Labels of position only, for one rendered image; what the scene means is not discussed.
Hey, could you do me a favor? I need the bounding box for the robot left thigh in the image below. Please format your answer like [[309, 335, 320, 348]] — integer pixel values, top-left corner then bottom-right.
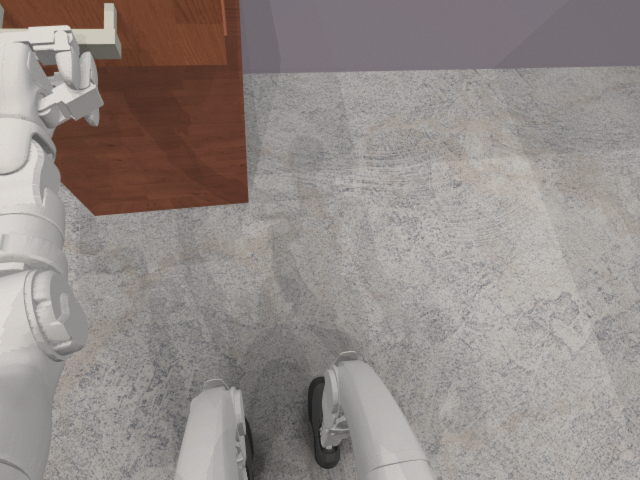
[[174, 386, 246, 480]]

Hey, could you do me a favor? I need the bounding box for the robot left hand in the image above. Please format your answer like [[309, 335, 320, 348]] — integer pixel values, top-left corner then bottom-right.
[[0, 25, 104, 139]]

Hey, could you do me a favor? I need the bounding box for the left robot forearm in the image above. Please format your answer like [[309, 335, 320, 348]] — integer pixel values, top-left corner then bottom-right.
[[0, 118, 68, 282]]

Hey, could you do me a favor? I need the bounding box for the handle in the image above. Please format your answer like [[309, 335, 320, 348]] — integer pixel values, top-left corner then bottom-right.
[[0, 3, 121, 59]]

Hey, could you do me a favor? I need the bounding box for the cabinet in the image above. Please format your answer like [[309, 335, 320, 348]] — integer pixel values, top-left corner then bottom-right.
[[42, 0, 249, 216]]

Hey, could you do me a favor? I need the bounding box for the right robot shin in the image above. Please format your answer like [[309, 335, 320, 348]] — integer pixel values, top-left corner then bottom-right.
[[320, 351, 373, 448]]

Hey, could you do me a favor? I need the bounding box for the drawer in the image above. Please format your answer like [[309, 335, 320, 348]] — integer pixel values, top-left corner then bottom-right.
[[0, 0, 227, 68]]

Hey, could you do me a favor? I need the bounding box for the left robot upper arm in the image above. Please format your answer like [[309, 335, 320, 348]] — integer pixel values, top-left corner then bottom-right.
[[0, 269, 88, 480]]

